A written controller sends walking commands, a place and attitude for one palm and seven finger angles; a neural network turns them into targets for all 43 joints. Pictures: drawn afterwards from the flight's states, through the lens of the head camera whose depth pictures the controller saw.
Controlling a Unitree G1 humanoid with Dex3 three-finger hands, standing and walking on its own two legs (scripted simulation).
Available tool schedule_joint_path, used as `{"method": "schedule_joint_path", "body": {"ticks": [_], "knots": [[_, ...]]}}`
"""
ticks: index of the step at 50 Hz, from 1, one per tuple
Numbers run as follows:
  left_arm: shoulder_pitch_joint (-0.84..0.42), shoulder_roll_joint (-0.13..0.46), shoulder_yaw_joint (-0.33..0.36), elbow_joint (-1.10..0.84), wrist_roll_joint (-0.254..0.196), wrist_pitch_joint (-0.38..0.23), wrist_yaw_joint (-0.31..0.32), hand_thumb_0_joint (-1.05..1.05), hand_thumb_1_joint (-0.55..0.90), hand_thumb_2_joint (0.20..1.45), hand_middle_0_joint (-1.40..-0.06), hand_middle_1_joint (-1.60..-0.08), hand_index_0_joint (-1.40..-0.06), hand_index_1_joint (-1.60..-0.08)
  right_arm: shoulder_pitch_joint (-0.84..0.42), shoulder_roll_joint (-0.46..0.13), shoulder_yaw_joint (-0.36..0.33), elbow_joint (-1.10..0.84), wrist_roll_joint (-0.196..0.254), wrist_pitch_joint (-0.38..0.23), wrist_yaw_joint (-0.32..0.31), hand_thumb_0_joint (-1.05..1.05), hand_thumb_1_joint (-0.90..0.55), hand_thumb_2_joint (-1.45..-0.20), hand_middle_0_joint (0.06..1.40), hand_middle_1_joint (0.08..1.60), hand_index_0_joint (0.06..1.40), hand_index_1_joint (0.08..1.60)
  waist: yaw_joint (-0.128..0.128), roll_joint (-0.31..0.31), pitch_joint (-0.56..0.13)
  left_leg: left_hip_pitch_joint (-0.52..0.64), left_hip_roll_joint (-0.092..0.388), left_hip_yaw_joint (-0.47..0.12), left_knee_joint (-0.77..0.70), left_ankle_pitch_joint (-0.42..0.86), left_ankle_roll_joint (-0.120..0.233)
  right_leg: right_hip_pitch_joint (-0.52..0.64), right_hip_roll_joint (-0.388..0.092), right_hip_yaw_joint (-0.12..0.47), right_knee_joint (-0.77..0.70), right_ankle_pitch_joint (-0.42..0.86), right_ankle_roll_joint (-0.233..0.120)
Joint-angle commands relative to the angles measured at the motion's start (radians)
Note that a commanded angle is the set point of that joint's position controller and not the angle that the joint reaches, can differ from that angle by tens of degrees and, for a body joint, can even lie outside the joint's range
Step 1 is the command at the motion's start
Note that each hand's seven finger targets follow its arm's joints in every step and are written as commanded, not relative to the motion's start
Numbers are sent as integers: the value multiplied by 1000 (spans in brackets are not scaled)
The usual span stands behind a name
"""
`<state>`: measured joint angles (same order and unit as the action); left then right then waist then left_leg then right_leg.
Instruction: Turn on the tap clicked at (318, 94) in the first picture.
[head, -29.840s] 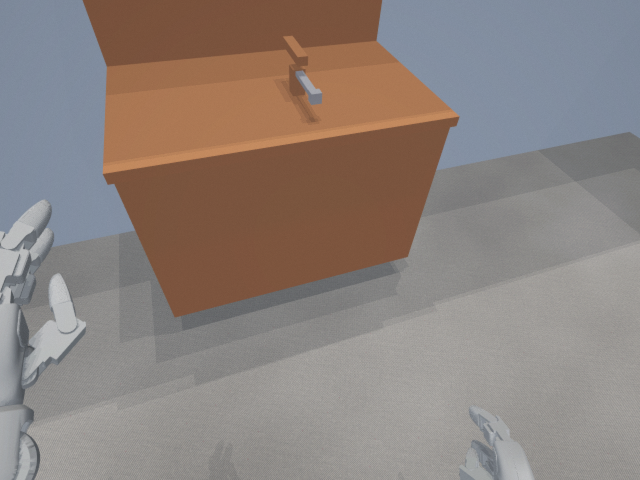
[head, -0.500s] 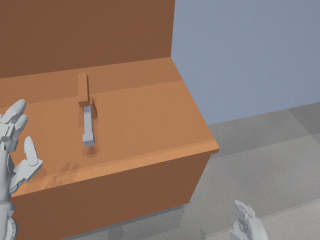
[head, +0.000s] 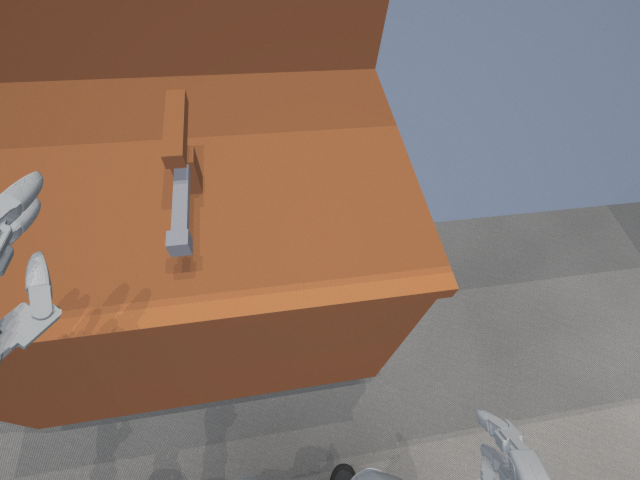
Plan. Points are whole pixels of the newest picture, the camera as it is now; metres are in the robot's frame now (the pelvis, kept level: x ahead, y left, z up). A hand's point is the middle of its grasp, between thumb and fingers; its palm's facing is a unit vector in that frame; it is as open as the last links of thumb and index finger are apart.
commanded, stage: shuffle to correct the standing spot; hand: left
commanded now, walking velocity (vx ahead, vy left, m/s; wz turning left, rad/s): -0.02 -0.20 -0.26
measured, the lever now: (179, 243) +0.38 +0.23 +0.01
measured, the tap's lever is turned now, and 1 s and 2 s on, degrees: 0 0 0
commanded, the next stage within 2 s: come to a stop and stand still in 1.34 s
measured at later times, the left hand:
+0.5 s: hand (191, 347) +0.21 +0.14 +0.15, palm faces +0.12 -0.91 -0.39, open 7.4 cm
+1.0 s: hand (269, 404) +0.17 +0.07 +0.16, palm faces +0.14 -0.90 -0.40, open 7.4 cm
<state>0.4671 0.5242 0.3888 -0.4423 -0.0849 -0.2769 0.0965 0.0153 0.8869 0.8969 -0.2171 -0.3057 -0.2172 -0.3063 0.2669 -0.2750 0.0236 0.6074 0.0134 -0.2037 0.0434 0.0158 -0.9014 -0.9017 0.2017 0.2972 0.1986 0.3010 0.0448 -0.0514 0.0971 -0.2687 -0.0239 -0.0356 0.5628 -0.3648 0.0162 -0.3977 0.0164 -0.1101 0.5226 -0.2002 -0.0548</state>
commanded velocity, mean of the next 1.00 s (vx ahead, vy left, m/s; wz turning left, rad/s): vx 0.11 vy -0.12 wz -0.06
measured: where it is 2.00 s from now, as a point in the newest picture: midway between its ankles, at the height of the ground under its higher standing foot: outside the picture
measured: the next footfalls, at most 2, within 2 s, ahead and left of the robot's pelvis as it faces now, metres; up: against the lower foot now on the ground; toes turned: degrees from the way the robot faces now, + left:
left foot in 0.66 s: -0.02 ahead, +0.06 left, +0.00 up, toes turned -3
right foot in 0.86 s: -0.01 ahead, -0.18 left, +0.00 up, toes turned -9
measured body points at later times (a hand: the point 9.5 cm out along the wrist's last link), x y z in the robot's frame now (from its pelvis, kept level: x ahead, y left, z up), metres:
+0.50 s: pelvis -0.05 -0.06 -0.01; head +0.03 -0.04 +0.43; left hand +0.19 +0.19 +0.17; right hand +0.09 -0.30 -0.09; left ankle -0.06 +0.09 -0.69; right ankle -0.01 -0.09 -0.73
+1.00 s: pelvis -0.09 -0.12 +0.00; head -0.03 -0.11 +0.44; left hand +0.16 +0.12 +0.18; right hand +0.06 -0.36 -0.08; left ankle -0.07 +0.02 -0.69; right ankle -0.04 -0.18 -0.73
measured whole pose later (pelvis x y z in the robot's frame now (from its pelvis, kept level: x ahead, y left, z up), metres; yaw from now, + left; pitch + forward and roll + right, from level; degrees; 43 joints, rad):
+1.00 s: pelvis -0.09 -0.12 +0.00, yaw -9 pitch +0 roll +2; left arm 0.42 0.45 0.35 -0.58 -0.09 -0.18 0.09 0.02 0.89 0.90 -0.21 -0.30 -0.21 -0.31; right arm 0.14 -0.17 0.01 0.62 0.02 -0.18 0.03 0.02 -0.90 -0.90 0.20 0.30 0.20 0.30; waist 0.01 -0.10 0.13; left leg -0.42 0.03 0.04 0.88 -0.45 0.00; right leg -0.37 0.03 -0.07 0.59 -0.22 -0.11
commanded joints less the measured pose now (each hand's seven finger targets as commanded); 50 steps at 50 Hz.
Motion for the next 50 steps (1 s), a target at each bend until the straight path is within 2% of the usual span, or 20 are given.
{"method": "schedule_joint_path", "body": {"ticks": [1,6,11,14,16,18,20,23,25,31,32,34,36,39,41,42,43,44,46,50], "knots": [[-70,177,163,-291,-24,-89,41,0,900,900,-200,-300,-200,-300,17,-128,-59,-131,1,-92,-1,0,-900,-900,200,300,200,300,24,196,-334,-30,48,-14,-19,541,-33,314,-94,126,57,503,22],[-144,110,116,-203,-9,-64,2,0,900,900,-200,-300,-200,-300,15,-144,-100,-143,-5,-66,-3,0,-900,-900,200,300,200,300,18,101,-224,62,222,-75,-107,701,-13,42,-45,92,230,89,65],[-298,93,91,-101,6,-20,-20,0,900,900,-200,-300,-200,-300,-39,-126,-111,-178,-20,-4,7,0,-900,-900,200,300,200,300,14,94,-106,34,323,-77,-181,513,45,-53,-61,91,327,-153,79],[-342,74,49,-127,2,0,-24,0,900,900,-200,-300,-200,-300,-57,-103,-98,-204,-12,8,23,0,-900,-900,200,300,200,300,24,136,-110,-2,293,-16,-117,437,40,60,-61,89,196,-67,65],[-339,105,67,-188,4,1,-15,0,900,900,-200,-300,-200,-300,-72,-106,-91,-218,-5,4,36,0,-900,-900,200,300,200,300,51,71,-149,-95,199,53,54,314,14,214,-82,133,50,231,32],[-231,143,84,-268,-12,7,0,0,900,900,-200,-300,-200,-300,-53,-81,-79,-211,13,-9,54,0,-900,-900,200,300,200,300,56,-46,-291,-184,36,111,316,62,-27,370,-256,418,-52,563,-81],[-96,138,129,-345,-59,-30,10,0,900,900,-200,-300,-200,-300,-34,-81,-77,-180,12,-36,64,0,-900,-900,200,300,200,300,65,-55,-297,-277,46,36,495,-88,-17,405,-294,417,-115,638,-53],[46,262,292,-405,-75,-50,38,0,900,900,-200,-300,-200,-300,-65,-77,-81,-138,0,-26,45,0,-900,-900,200,300,200,300,48,98,-335,-316,84,-2,493,-122,-17,366,-301,405,-105,461,-104],[72,205,270,-409,-85,-51,39,0,900,900,-200,-300,-200,-300,-50,-65,-85,-122,-16,-25,30,0,-900,-900,200,300,200,300,36,96,-329,-273,81,24,427,-91,-20,293,-275,374,-113,358,-119],[-33,116,195,-171,-95,-26,8,0,900,900,-200,-300,-200,-300,12,-124,-136,-86,-29,-68,-36,0,-900,-900,200,300,200,300,9,-58,-229,7,52,99,54,-39,11,28,-189,294,-160,-223,62],[-64,97,169,-146,-93,-23,0,0,900,900,-200,-300,-200,-300,16,-135,-143,-86,-25,-72,-48,0,-900,-900,200,300,200,300,-3,-49,-191,79,81,52,-28,-81,32,-64,-166,278,-125,-343,94],[-108,45,96,-135,-82,-18,-8,0,900,900,-200,-300,-200,-300,-8,-156,-139,-109,-16,-64,-65,0,-900,-900,200,300,200,300,-12,181,-120,128,318,-254,-247,-183,132,-225,-39,154,203,-318,115],[-218,104,83,-191,-33,-13,-10,0,900,900,-200,-300,-200,-300,-76,-133,-123,-96,-20,-51,-52,0,-900,-900,200,300,200,300,-7,192,-96,12,425,-293,-353,-120,192,-216,-77,148,546,-261,98],[-280,77,31,-237,5,-5,-5,0,900,900,-200,-300,-200,-300,-112,-107,-113,-126,-5,-54,-30,0,-900,-900,200,300,200,300,17,157,-82,-77,323,-88,-279,-59,131,1,-126,129,321,-206,81],[-242,89,42,-242,22,19,10,0,900,900,-200,-300,-200,-300,-120,-96,-101,-158,16,-51,-20,0,-900,-900,200,300,200,300,48,15,-100,-178,148,71,18,-164,34,227,-95,158,-42,-163,47],[-223,137,75,-271,24,30,17,0,900,900,-200,-300,-200,-300,-127,-82,-104,-165,20,-46,-19,0,-900,-900,200,300,200,300,34,-229,-118,-251,12,133,338,-189,0,231,-219,439,-207,-200,-33],[-201,178,115,-285,12,48,26,0,900,900,-200,-300,-200,-300,-130,-74,-98,-164,33,-43,-21,0,-900,-900,200,300,200,300,29,-283,-150,-304,7,84,495,-182,-10,245,-353,598,-285,-146,-126],[-171,165,141,-314,-4,43,34,0,900,900,-200,-300,-200,-300,-135,-65,-86,-159,27,-42,-29,0,-900,-900,200,300,200,300,16,-206,-156,-300,52,59,539,-126,-15,240,-359,537,-274,11,-154],[-114,124,145,-349,-14,38,37,0,900,900,-200,-300,-200,-300,-128,-64,-91,-118,18,-34,-20,0,-900,-900,200,300,200,300,-3,7,-207,-224,65,52,463,-115,-14,199,-325,513,-253,-113,-137],[26,115,192,-370,-27,20,61,0,900,900,-200,-300,-200,-300,-127,-31,-74,-125,1,-15,-42,0,-900,-900,200,300,200,300,-25,84,-250,20,41,110,70,-16,-5,129,-241,341,-197,-189,-91]]}}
